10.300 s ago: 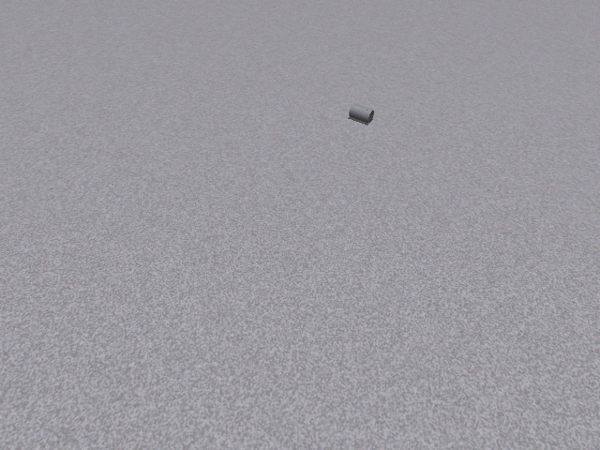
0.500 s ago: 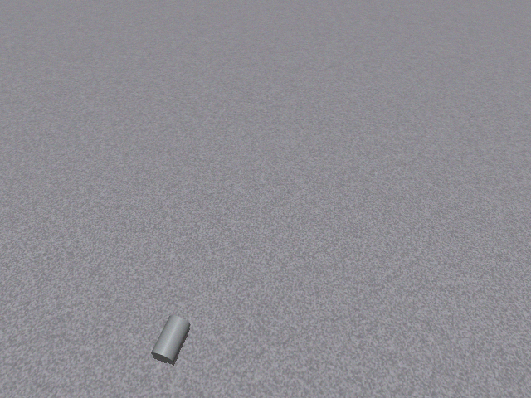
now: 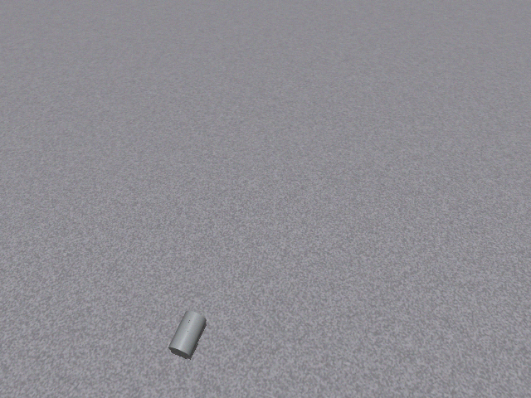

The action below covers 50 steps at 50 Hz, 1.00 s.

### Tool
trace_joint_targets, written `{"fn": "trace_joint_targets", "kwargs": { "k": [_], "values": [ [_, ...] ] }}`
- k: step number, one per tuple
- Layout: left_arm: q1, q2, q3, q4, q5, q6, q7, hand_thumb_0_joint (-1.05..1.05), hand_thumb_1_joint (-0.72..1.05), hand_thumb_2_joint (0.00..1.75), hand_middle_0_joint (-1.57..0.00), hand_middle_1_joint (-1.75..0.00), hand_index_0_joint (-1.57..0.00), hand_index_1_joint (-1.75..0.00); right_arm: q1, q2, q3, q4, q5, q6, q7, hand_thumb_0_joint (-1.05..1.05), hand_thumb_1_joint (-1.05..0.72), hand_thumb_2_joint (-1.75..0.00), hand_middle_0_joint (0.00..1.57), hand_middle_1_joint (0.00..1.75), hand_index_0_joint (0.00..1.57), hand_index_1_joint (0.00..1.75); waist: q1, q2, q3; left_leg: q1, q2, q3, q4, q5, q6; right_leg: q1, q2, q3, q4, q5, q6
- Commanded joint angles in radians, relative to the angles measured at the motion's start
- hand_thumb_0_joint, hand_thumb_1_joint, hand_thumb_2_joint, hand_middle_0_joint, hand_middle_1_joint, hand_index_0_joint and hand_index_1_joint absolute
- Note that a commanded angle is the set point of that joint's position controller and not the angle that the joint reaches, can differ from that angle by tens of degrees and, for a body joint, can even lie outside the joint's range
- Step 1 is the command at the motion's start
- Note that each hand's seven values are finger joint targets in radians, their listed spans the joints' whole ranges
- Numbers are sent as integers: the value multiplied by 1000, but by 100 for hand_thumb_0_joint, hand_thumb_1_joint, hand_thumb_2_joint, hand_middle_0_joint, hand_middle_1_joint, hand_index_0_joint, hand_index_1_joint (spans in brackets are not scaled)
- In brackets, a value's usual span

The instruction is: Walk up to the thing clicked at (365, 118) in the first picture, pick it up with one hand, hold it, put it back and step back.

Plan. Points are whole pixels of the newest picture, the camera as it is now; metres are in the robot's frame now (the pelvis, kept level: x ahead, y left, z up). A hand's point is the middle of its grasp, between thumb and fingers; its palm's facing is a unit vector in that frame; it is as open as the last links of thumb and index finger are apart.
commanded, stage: walk up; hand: left
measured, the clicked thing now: (187, 333) +0.45 +0.31 -0.74
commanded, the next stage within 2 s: none
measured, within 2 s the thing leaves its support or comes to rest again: neither
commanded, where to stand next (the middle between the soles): +0.07 +0.06 m, yaw +0 degrees
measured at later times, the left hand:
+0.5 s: hand out of the picture +0.07 +0.36 -0.17, palm faces +0.02 -0.92 -0.38, open 7.4 cm
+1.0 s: hand out of the picture +0.10 +0.32 -0.17, palm faces +0.03 -0.95 -0.32, open 7.4 cm
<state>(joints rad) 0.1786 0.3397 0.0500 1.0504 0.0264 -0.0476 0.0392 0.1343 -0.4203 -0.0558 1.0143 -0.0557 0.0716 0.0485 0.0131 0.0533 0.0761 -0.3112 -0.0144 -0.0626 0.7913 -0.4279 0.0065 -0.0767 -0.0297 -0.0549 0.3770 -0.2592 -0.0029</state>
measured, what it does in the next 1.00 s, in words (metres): steps on the spot: left foot, then right foot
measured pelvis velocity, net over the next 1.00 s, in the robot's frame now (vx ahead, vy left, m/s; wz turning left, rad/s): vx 0.02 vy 0.06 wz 0.02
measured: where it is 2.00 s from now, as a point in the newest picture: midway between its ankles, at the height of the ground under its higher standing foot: outside the picture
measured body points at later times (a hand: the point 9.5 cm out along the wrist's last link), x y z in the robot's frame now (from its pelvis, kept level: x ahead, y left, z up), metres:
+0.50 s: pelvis +0.02 +0.08 -0.02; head +0.07 +0.09 +0.43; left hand +0.07 +0.41 -0.15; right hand +0.14 -0.21 -0.14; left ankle +0.05 +0.22 -0.74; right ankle +0.02 -0.03 -0.74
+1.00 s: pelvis +0.02 +0.06 -0.01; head +0.04 +0.07 +0.44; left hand +0.10 +0.37 -0.14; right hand +0.12 -0.24 -0.12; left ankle +0.00 +0.18 -0.74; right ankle +0.03 -0.07 -0.75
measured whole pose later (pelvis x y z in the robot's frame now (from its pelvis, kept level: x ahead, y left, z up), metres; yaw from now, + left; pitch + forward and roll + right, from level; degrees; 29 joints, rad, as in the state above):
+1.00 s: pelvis +0.02 +0.06 -0.01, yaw +1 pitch -3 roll +1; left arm 0.15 0.37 0.04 0.95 0.00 0.01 -0.02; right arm 0.15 -0.35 -0.01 0.97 -0.01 -0.03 0.00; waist 0.02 -0.05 0.11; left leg -0.16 0.01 0.02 0.53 -0.32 0.00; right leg -0.21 -0.02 0.02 0.55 -0.26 -0.01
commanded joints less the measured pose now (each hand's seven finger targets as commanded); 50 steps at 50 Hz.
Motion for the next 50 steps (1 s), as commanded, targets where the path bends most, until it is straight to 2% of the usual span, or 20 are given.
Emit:
{"fn": "trace_joint_targets", "kwargs": {
  "k": [1,6,8,9,10,12,15,19,22,26,28,29,30,37,39,41,42,43,45,50],
  "values": [
    [-43,343,81,-115,12,-21,37,0,90,90,-20,-30,-20,-30,3,-163,-67,-120,2,2,22,0,-90,-90,20,30,20,30,-18,-156,24,-157,81,-110,190,-9,-20,-48,-337,190,-131,219,-240],
    [-32,305,71,-161,14,-12,7,0,90,90,-20,-30,-20,-30,-2,-121,-62,-139,17,-26,20,0,-90,-90,20,30,20,30,10,-255,-21,5,69,32,-184,80,-22,-43,-216,31,37,343,-149],
    [-72,303,64,-181,6,10,-13,0,90,90,-20,-30,-20,-30,107,-140,-80,-88,19,-41,2,0,-90,-90,20,30,20,30,-52,-179,-58,189,6,113,-356,238,-16,-149,-157,-21,234,162,-110],
    [-14,235,49,-180,4,23,-19,0,90,90,-20,-30,-20,-30,179,-194,-99,-65,14,-52,-10,0,-90,-90,20,30,20,30,-78,-1,-102,284,51,43,-400,292,16,-214,-103,-59,423,-3,-68],
    [35,154,24,-188,-13,35,-21,0,90,90,-20,-30,-20,-30,174,-272,-107,-81,3,-67,-23,0,-90,-90,20,30,20,30,-59,248,-103,276,265,-305,-474,381,84,-358,27,-28,571,-369,-18],
    [36,255,39,-144,-25,54,-13,0,90,90,-20,-30,-20,-30,40,-332,-96,-126,32,-80,-34,0,-90,-90,20,30,20,30,-34,139,-80,10,360,-504,-576,-64,220,-228,-4,133,604,-369,-38],
    [91,255,41,-96,-35,54,-25,0,90,90,-20,-30,-20,-30,-37,-227,-63,-150,23,-94,-48,0,-90,-90,20,30,20,30,11,128,-76,112,251,-244,-461,110,160,-279,-38,160,528,-277,-41],
    [38,254,47,-111,-18,58,-23,0,90,90,-20,-30,-20,-30,57,-232,-65,-127,35,-102,-68,0,-90,-90,20,30,20,30,-28,105,-107,195,307,-252,-368,591,198,-245,-13,96,366,-281,-8],
    [42,255,56,-128,-3,71,-30,0,90,90,-20,-30,-20,-30,52,-239,-68,-141,45,-101,-85,0,-90,-90,20,30,20,30,-25,98,-95,169,330,-242,-338,682,212,-236,0,77,366,-239,-20],
    [126,256,72,-118,11,64,-39,0,90,90,-20,-30,-20,-30,-33,-204,-54,-177,61,-90,-91,0,-90,-90,20,30,20,30,41,23,-129,68,239,-130,-188,561,125,-81,-15,92,111,43,-57],
    [26,347,88,-168,13,53,-42,0,90,90,-20,-30,-20,-30,-48,-127,-32,-189,76,-80,-96,0,-90,-90,20,30,20,30,11,-222,-38,-81,-23,86,24,144,14,-119,-223,382,-45,279,-182],
    [-18,355,84,-198,15,52,-49,0,90,90,-20,-30,-20,-30,-27,-146,-40,-171,68,-70,-102,0,-90,-90,20,30,20,30,20,-246,-51,-34,-32,46,165,-183,18,-206,-312,452,-49,254,-278],
    [-23,329,80,-212,16,52,-50,0,90,90,-20,-30,-20,-30,1,-160,-45,-160,63,-71,-102,0,-90,-90,20,30,20,30,6,-227,-31,-6,-19,3,194,-220,22,-240,-311,449,-31,289,-296],
    [24,261,56,-219,7,44,-37,0,90,90,-20,-30,-20,-30,28,-118,-14,-147,57,-105,-83,0,-90,-90,20,30,20,30,23,-190,-134,-26,7,53,-188,-30,6,62,-189,251,145,535,-205],
    [-21,257,49,-228,-15,50,-41,0,90,90,-20,-30,-20,-30,86,-110,-18,-118,42,-121,-84,0,-90,-90,20,30,20,30,-19,-161,-184,131,24,48,-486,241,19,55,-170,199,252,571,-148],
    [-39,191,22,-247,-35,50,-47,0,90,90,-20,-30,-20,-30,76,-199,-43,-122,19,-135,-91,0,-90,-90,20,30,20,30,-14,-3,-196,385,230,-232,-450,615,95,-247,-48,144,319,265,-40],
    [-23,175,21,-228,-35,61,-45,0,90,90,-20,-30,-20,-30,11,-219,-39,-142,22,-138,-88,0,-90,-90,20,30,20,30,12,59,-147,366,343,-328,-451,612,176,-327,13,107,308,-197,-18],
    [-39,235,37,-204,-26,69,-38,0,90,90,-20,-30,-20,-30,-8,-255,-45,-143,35,-138,-85,0,-90,-90,20,30,20,30,-12,100,-113,198,392,-325,-431,553,257,-202,-34,133,367,-313,-18],
    [-67,230,38,-190,-20,59,-48,0,90,90,-20,-30,-20,-30,-42,-201,-27,-139,35,-138,-79,0,-90,-90,20,30,20,30,-1,73,-65,174,294,-174,-416,564,195,-174,-24,134,303,-273,-34],
    [-26,259,38,-117,-21,21,-34,0,90,90,-20,-30,-20,-30,-45,-157,-6,-120,63,-112,-68,0,-90,-90,20,30,20,30,5,-4,-123,86,98,14,-311,441,18,73,-85,165,59,404,-65]
  ]
}}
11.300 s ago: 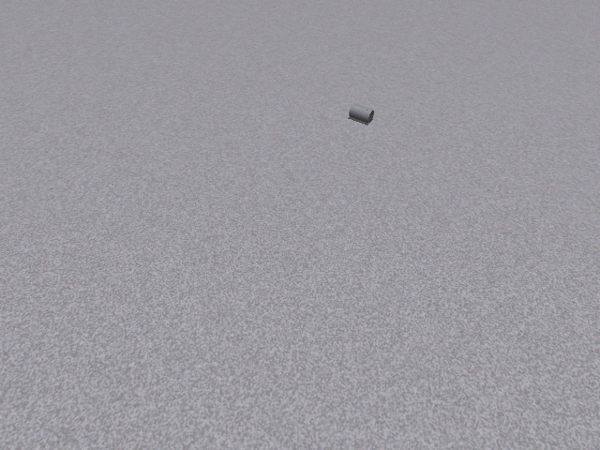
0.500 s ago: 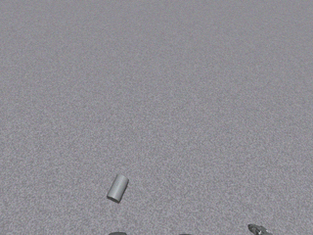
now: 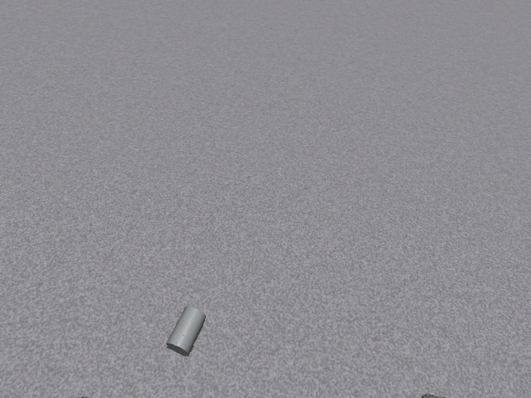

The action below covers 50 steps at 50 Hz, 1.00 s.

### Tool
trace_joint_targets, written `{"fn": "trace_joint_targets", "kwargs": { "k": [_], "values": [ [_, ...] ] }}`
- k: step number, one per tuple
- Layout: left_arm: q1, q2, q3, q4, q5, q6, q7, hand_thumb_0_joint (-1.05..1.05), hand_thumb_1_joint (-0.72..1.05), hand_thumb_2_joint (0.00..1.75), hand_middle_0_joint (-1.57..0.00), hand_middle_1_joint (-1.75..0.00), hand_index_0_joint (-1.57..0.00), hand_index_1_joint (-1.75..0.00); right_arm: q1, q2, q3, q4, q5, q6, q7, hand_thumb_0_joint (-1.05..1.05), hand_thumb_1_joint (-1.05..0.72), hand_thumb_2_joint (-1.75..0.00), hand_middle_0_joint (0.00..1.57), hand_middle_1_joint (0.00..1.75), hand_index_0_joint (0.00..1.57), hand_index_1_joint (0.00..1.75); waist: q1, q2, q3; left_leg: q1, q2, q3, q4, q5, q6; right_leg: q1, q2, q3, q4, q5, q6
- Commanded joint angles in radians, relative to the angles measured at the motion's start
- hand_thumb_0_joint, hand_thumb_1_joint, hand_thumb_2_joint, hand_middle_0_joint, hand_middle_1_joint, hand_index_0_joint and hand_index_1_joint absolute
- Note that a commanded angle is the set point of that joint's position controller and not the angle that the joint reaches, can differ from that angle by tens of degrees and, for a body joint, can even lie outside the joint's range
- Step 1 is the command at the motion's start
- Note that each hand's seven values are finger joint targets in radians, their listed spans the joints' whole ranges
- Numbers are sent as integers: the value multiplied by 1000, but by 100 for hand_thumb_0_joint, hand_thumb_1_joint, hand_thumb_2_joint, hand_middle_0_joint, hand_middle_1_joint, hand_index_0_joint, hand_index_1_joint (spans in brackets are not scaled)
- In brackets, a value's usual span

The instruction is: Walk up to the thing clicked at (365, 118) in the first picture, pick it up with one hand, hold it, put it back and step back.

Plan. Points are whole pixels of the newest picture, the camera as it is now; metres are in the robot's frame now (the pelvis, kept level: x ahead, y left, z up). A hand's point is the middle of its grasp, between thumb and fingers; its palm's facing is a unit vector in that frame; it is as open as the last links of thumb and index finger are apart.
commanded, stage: walk up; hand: left
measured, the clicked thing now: (186, 329) +0.44 +0.24 -0.72
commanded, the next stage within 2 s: stand in 1.08 s
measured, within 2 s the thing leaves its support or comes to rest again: neither
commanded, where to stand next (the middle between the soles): +0.06 +0.00 m, yaw -1 degrees
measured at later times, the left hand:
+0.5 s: hand out of the picture +0.08 +0.25 -0.13, palm faces +0.02 -0.94 -0.35, open 7.4 cm
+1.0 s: hand out of the picture +0.08 +0.26 -0.14, palm faces +0.00 -0.94 -0.34, open 7.4 cm
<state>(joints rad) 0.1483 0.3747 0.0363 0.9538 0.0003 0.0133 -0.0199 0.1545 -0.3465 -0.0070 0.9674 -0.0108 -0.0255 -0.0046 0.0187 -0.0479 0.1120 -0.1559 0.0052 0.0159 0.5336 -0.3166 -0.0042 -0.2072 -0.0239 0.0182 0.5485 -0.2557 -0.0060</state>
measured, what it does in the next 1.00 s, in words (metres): stands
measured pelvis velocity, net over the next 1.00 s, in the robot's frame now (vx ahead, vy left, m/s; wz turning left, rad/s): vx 0.00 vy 0.00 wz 0.00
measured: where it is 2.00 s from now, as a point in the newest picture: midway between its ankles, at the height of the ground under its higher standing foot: outside the picture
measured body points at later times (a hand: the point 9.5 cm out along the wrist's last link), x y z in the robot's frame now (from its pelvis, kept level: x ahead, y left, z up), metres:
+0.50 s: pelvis +0.00 -0.01 +0.01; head +0.00 -0.02 +0.46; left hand +0.08 +0.30 -0.11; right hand +0.08 -0.31 -0.12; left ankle -0.02 +0.13 -0.73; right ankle +0.01 -0.13 -0.73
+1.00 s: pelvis +0.00 +0.00 +0.02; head +0.01 +0.00 +0.47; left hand +0.08 +0.31 -0.12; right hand +0.08 -0.30 -0.12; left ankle -0.02 +0.13 -0.73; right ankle +0.01 -0.13 -0.73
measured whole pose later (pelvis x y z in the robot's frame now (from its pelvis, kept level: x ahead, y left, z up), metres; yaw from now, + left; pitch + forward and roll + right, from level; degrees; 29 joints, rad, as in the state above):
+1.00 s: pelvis +0.00 +0.00 +0.02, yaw +0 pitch -2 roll +0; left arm 0.09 0.35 0.02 1.14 0.01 -0.01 -0.01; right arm 0.12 -0.35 -0.01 1.12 -0.01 -0.01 0.01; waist 0.00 0.00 0.05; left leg -0.07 0.01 0.02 0.31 -0.20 0.00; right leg -0.13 -0.02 0.02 0.33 -0.17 0.02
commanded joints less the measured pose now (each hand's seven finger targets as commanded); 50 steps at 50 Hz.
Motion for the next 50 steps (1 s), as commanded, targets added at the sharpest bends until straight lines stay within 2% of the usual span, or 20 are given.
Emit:
{"fn": "trace_joint_targets", "kwargs": {
  "k": [1,2,3,4,5,7,10,16,20,24,28,35,50],
  "values": [
    [-40,224,42,-26,3,-45,25,0,90,90,-20,-30,-20,-30,-35,-206,-49,-59,18,-6,-10,0,-90,-90,20,30,20,30,-23,89,-140,-90,68,-84,-121,148,26,157,-124,136,-137,233,-65],
    [-65,232,38,-23,6,-43,20,0,90,90,-20,-30,-20,-30,-41,-208,-52,-44,11,0,-9,0,-90,-90,20,30,20,30,-31,73,-101,-53,67,-88,-178,-15,34,65,-134,143,-165,86,-67],
    [-81,219,34,-15,4,-39,17,0,90,90,-20,-30,-20,-30,-60,-218,-53,-30,1,2,-6,0,-90,-90,20,30,20,30,-25,67,-61,-36,82,-109,-198,-47,39,10,-116,137,-185,-2,-56],
    [-76,205,30,-5,1,-40,15,0,90,90,-20,-30,-20,-30,-89,-229,-55,-27,-2,0,-2,0,-90,-90,20,30,20,30,-14,72,-50,-31,88,-115,-195,-21,42,5,-99,118,-202,-6,-47],
    [-64,205,30,12,1,-43,18,0,90,90,-20,-30,-20,-30,-98,-232,-55,-22,1,-2,0,0,-90,-90,20,30,20,30,-8,61,-57,-18,96,-114,-184,50,44,17,-92,109,-212,31,-46],
    [-71,208,31,30,4,-54,17,0,90,90,-20,-30,-20,-30,-79,-211,-43,-9,6,-7,5,0,-90,-90,20,30,20,30,-11,14,-97,13,89,-91,-175,151,40,64,-108,116,-227,146,-44],
    [-86,206,32,49,1,-59,20,0,90,90,-20,-30,-20,-30,-74,-214,-42,18,8,-9,3,0,-90,-90,20,30,20,30,-13,-3,-143,53,97,-85,-185,242,30,104,-109,104,-220,271,-38],
    [-111,195,26,77,4,-56,22,0,90,90,-20,-30,-20,-30,-83,-215,-43,54,2,0,6,0,-90,-90,20,30,20,30,-16,-4,-115,67,97,-82,-219,175,29,70,-103,105,-277,158,-26],
    [-118,196,29,91,5,-57,24,0,90,90,-20,-30,-20,-30,-77,-216,-42,76,3,-3,4,0,-90,-90,20,30,20,30,-18,16,-159,71,107,-80,-234,228,26,124,-103,93,-254,238,-28],
    [-115,193,25,106,3,-52,24,0,90,90,-20,-30,-20,-30,-95,-212,-39,81,2,-3,3,0,-90,-90,20,30,20,30,-10,38,-120,58,110,-84,-249,215,26,101,-95,84,-265,212,-22],
    [-117,194,26,115,6,-50,25,0,90,90,-20,-30,-20,-30,-86,-215,-41,91,2,-4,3,0,-90,-90,20,30,20,30,-14,53,-123,62,117,-86,-260,213,27,105,-91,79,-264,197,-22],
    [-119,189,20,122,7,-49,24,0,90,90,-20,-30,-20,-30,-82,-217,-42,97,2,-3,1,0,-90,-90,20,30,20,30,-18,70,-128,50,116,-87,-270,207,28,119,-89,77,-266,211,-17],
    [-111,180,12,130,5,-45,25,0,90,90,-20,-30,-20,-30,-84,-213,-47,94,3,-6,0,0,-90,-90,20,30,20,30,-17,57,-132,66,119,-91,-277,265,29,115,-88,69,-248,254,-8]
  ]
}}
